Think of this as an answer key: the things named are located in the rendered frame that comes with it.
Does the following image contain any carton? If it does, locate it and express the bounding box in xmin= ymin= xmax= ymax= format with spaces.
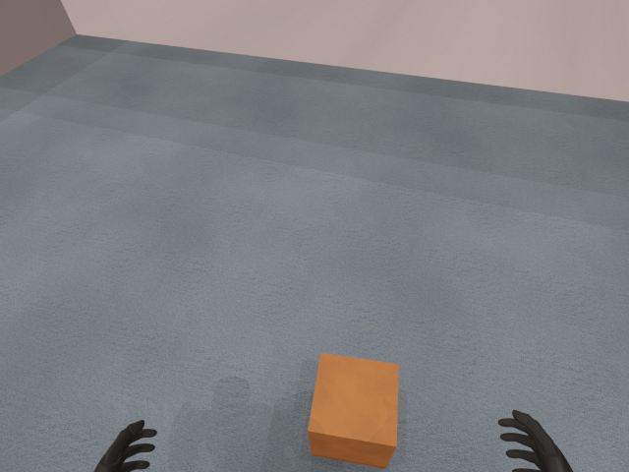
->
xmin=308 ymin=353 xmax=399 ymax=469

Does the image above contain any robot left hand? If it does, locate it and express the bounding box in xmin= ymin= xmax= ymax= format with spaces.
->
xmin=93 ymin=420 xmax=157 ymax=472

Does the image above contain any robot right hand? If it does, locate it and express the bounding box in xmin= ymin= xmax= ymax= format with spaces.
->
xmin=498 ymin=410 xmax=573 ymax=472

